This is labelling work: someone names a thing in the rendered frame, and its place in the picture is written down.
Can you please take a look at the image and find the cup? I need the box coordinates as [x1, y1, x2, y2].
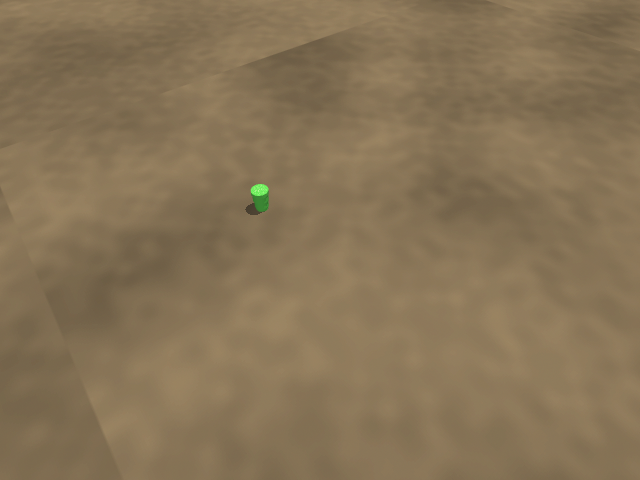
[251, 184, 269, 212]

